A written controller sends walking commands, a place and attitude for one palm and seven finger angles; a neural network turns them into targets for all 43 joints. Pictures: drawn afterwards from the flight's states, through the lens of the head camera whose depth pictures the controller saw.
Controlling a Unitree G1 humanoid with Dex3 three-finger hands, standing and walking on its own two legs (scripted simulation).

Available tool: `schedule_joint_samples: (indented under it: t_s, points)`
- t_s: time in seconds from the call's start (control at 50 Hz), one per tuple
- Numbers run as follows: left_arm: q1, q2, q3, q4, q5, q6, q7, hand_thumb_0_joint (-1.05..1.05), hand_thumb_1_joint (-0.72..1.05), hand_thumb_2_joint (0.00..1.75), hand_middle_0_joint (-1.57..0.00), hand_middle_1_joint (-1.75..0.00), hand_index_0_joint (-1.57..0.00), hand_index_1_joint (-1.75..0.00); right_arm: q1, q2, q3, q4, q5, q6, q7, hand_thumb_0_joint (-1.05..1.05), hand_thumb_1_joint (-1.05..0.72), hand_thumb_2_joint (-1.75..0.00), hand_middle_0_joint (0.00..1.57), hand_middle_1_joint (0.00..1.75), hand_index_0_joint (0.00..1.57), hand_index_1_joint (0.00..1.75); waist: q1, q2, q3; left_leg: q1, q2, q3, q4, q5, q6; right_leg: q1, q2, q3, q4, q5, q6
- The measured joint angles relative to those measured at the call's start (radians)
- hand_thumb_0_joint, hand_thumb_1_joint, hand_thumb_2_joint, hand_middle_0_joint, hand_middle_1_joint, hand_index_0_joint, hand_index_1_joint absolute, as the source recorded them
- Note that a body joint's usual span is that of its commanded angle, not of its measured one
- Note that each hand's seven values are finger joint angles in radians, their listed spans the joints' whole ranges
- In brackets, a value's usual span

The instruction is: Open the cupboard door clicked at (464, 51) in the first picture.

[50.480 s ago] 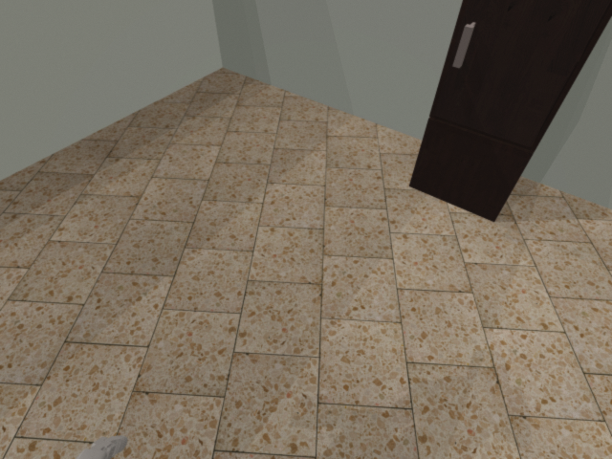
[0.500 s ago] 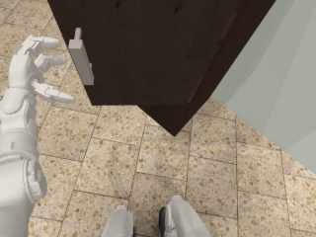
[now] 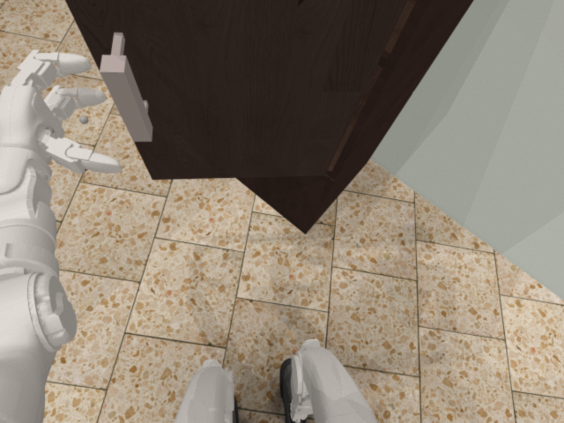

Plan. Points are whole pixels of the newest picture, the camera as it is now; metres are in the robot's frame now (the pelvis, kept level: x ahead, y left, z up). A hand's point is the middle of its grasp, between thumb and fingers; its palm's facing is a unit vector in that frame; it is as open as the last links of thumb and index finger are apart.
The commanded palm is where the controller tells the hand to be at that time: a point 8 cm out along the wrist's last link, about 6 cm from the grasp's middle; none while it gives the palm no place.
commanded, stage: slide the fingers in behind the handle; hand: left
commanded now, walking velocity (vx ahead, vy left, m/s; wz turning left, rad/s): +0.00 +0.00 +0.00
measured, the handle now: (131, 90) +0.55 +0.17 +0.05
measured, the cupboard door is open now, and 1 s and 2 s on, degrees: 45 44 44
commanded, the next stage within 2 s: close the thumb around the handle in 1.56 s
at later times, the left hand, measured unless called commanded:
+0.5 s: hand (114, 120) +0.51 +0.19 +0.05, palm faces -0.03 -1.00 -0.02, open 14.0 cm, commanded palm +0.49 +0.22 +0.05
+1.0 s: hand (142, 116) +0.51 +0.15 +0.05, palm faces +0.00 -1.00 -0.01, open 13.9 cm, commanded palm +0.49 +0.20 +0.05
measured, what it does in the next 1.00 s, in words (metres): stands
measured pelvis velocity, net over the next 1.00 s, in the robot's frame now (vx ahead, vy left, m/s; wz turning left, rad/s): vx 0.00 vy -0.01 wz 0.01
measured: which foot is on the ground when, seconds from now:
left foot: down 0.00-1.00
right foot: down 0.00-1.00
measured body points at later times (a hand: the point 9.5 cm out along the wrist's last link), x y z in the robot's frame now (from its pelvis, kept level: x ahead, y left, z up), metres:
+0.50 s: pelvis +0.00 +0.00 +0.00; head +0.16 +0.03 +0.42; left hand +0.50 +0.24 +0.05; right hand +0.03 -0.26 -0.11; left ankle -0.01 +0.08 -0.64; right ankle +0.05 -0.11 -0.64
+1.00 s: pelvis +0.00 -0.01 +0.00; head +0.15 +0.01 +0.43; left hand +0.51 +0.21 +0.06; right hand +0.02 -0.27 -0.11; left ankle -0.01 +0.08 -0.64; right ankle +0.05 -0.11 -0.64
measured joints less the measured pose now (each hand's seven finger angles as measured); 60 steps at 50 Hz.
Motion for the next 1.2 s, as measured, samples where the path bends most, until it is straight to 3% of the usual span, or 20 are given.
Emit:
schedule_joint_samples:
  t_s: [0.1, 0.26, 0.46, 0.62, 1.1, 1.2]
  points:
    - [0.009, -0.021, -0.012, -0.027, 0.003, -0.03, 0.021, -0.01, -0.5, 0.3, -0.3, -1.2, -0.3, -1.2, 0.001, -0.002, -0.011, 0.001, -0.006, -0.005, 0.006, 0.0, -0.91, -0.9, 0.21, 0.3, 0.2, 0.3, -0.004, 0.001, -0.004, -0.003, 0.001, -0.001, 0.006, -0.005, -0.001, -0.002, 0.001, 0.0, 0.005, -0.004, 0.001]
    - [0.014, -0.049, -0.029, -0.028, 0.006, -0.017, 0.055, -0.01, -0.5, 0.3, -0.3, -1.2, -0.3, -1.21, -0.003, 0.0, -0.014, -0.007, -0.006, 0.002, 0.012, 0.0, -0.91, -0.9, 0.21, 0.3, 0.2, 0.3, 0.001, 0.004, -0.002, 0.011, -0.002, 0.002, 0.0, -0.006, 0.002, 0.01, -0.001, 0.003, 0.001, -0.006, 0.003]
    - [-0.006, -0.093, -0.093, -0.025, 0.011, -0.037, 0.095, -0.01, -0.5, 0.3, -0.3, -1.2, -0.3, -1.21, -0.013, 0.012, -0.017, 0.01, -0.015, -0.004, 0.02, 0.0, -0.91, -0.9, 0.21, 0.3, 0.2, 0.3, 0.012, 0.008, -0.004, 0.002, -0.011, -0.009, 0.005, -0.006, 0.0, 0.006, -0.01, -0.007, 0.008, -0.013, 0.003]
    - [0.005, -0.142, -0.1, -0.03, 0.022, -0.049, 0.149, -0.01, -0.5, 0.3, -0.3, -1.2, -0.3, -1.22, -0.017, 0.016, -0.024, 0.011, -0.021, 0.001, 0.029, 0.0, -0.91, -0.9, 0.21, 0.3, 0.2, 0.3, 0.01, 0.015, -0.012, 0.009, -0.01, -0.007, 0.002, -0.009, -0.003, 0.01, -0.009, -0.005, 0.01, -0.017, 0.001]
    - [-0.019, -0.159, -0.103, -0.008, 0.044, -0.073, 0.201, -0.01, -0.5, 0.3, -0.31, -1.2, -0.31, -1.22, -0.01, 0.011, -0.026, 0.001, -0.022, -0.01, 0.031, 0.0, -0.91, -0.9, 0.21, 0.3, 0.2, 0.3, 0.001, 0.004, -0.007, 0.01, -0.008, 0.004, -0.005, 0.002, -0.012, -0.004, -0.008, 0.006, 0.025, -0.014, -0.013]
    - [-0.022, -0.177, -0.116, -0.012, 0.03, -0.07, 0.209, -0.01, -0.5, 0.3, -0.3, -1.2, -0.31, -1.21, -0.012, 0.011, -0.03, 0.009, -0.023, -0.012, 0.033, 0.0, -0.91, -0.9, 0.21, 0.3, 0.2, 0.3, 0.003, 0.005, -0.008, 0.003, -0.01, 0.001, -0.002, 0.003, -0.013, -0.01, -0.01, 0.003, 0.028, -0.014, -0.013]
